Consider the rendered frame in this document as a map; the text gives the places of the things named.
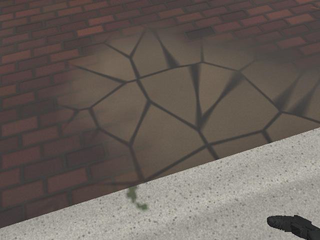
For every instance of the right robot hand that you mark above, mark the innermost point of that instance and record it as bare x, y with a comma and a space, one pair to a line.
298, 225

